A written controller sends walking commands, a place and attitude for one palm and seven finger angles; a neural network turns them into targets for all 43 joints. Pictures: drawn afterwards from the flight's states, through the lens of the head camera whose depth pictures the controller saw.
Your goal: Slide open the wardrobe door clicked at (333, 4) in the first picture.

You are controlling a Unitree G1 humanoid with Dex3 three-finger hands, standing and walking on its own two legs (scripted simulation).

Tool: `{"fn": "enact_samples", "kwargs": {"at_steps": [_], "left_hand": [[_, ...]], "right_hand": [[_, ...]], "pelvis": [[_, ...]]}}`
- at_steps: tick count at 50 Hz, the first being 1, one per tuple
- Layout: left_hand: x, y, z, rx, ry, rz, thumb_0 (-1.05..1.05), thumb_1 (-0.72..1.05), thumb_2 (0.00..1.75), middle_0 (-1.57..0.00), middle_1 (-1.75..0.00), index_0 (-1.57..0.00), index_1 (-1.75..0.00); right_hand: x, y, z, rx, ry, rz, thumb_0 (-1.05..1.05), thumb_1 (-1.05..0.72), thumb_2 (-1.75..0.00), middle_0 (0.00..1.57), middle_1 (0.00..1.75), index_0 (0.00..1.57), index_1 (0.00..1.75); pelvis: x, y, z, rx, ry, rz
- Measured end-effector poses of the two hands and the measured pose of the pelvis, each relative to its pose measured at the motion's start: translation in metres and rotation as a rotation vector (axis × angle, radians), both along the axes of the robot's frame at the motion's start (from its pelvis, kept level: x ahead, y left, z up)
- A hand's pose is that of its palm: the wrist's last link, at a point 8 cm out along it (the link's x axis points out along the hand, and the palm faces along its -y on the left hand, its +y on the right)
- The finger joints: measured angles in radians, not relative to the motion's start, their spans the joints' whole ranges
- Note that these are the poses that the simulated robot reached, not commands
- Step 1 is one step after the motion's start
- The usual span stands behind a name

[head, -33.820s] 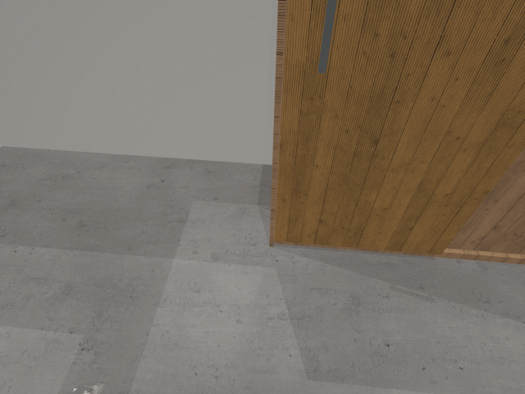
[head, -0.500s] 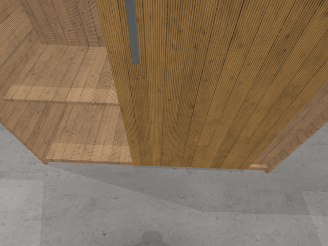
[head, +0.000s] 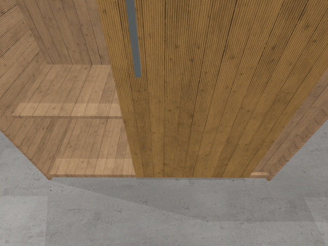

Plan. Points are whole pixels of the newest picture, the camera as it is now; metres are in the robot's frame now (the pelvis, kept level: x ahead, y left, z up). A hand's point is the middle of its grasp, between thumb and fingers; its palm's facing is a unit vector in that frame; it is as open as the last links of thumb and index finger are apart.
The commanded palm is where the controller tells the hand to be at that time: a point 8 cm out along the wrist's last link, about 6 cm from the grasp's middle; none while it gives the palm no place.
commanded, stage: let the arm hang, fingers relaxed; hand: left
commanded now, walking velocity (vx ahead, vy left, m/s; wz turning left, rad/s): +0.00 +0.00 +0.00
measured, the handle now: (133, 18) +0.61 +0.11 +0.26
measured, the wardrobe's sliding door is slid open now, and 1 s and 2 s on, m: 0.57 0.57 0.57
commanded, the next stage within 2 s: look to check the result in 0.10 s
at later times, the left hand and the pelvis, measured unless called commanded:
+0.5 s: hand out of the picture +0.05 +0.23 -0.17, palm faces -0.01 -0.96 -0.29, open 7.4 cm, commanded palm none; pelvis +0.00 +0.01 +0.00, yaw +0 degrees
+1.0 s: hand out of the picture +0.10 +0.24 -0.16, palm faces -0.02 -0.95 -0.32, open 7.4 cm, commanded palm none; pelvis +0.02 +0.00 +0.00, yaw +0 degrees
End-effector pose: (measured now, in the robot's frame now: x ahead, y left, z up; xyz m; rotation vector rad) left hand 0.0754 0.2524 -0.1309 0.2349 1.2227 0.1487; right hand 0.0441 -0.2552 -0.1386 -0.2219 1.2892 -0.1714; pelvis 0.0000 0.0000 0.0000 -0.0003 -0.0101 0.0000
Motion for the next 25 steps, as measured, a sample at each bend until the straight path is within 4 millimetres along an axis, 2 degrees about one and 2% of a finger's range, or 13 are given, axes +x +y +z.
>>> {"fn": "enact_samples", "kwargs": {"at_steps": [13, 19, 25], "left_hand": [[-0.031, 0.012, -0.006, 0.006, 0.089, 0.024, 0.00, 0.91, 0.90, -0.20, -0.30, -0.20, -0.30], [-0.034, 0.020, -0.004, 0.022, 0.104, 0.031, 0.00, 0.91, 0.90, -0.20, -0.30, -0.20, -0.30], [-0.027, 0.026, -0.002, 0.034, 0.090, 0.027, 0.00, 0.91, 0.90, -0.20, -0.30, -0.20, -0.30]], "right_hand": [[-0.017, -0.007, 0.004, -0.033, 0.059, -0.006, 0.00, -0.91, -0.90, 0.20, 0.30, 0.20, 0.30], [-0.012, -0.007, 0.004, -0.037, 0.056, 0.001, 0.00, -0.91, -0.90, 0.20, 0.30, 0.20, 0.30], [0.001, -0.008, 0.005, -0.040, 0.033, 0.015, 0.00, -0.91, -0.90, 0.20, 0.30, 0.20, 0.30]], "pelvis": [[-0.002, 0.004, 0.000, -0.002, 0.001, 0.002], [-0.001, 0.005, 0.001, -0.002, 0.002, 0.003], [0.000, 0.006, 0.001, -0.001, 0.004, 0.005]]}}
